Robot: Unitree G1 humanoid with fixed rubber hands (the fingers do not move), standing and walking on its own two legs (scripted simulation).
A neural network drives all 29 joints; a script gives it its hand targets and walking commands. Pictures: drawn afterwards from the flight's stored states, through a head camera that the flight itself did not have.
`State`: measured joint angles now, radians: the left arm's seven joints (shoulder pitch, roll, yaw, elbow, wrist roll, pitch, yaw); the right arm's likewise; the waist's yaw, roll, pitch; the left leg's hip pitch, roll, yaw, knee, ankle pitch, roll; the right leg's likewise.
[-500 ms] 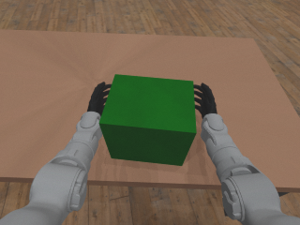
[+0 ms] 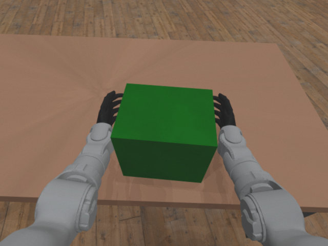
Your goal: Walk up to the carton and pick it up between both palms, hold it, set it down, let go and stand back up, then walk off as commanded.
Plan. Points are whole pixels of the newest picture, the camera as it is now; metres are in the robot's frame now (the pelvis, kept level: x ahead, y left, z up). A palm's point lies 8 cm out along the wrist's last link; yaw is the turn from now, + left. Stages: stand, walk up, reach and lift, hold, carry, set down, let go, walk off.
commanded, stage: reach and lift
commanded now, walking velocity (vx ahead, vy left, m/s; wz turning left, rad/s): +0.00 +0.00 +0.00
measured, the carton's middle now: (165, 135) +0.39 +0.00 +0.04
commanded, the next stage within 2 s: none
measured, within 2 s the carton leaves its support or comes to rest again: leaves its support in 0.86 s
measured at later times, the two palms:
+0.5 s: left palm (108, 123) +0.41 +0.15 +0.06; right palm (228, 126) +0.40 -0.16 +0.07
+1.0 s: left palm (108, 120) +0.40 +0.14 +0.09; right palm (233, 123) +0.39 -0.16 +0.09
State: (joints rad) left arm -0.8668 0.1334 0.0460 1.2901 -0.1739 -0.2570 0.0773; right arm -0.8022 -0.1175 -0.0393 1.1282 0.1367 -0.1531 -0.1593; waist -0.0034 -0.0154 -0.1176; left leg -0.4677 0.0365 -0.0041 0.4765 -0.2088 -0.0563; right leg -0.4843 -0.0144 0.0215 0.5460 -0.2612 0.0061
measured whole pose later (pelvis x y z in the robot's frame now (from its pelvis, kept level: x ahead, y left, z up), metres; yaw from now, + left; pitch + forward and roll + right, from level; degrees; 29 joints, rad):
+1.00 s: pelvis -0.01 +0.00 +0.00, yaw +0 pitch +11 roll +1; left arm -0.84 0.08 0.17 1.28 -0.03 -0.31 0.08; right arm -0.76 -0.07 -0.17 1.09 -0.06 -0.19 -0.19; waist -0.02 -0.01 -0.19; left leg -0.47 0.04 0.00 0.48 -0.20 -0.05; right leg -0.48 -0.01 0.02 0.53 -0.24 0.01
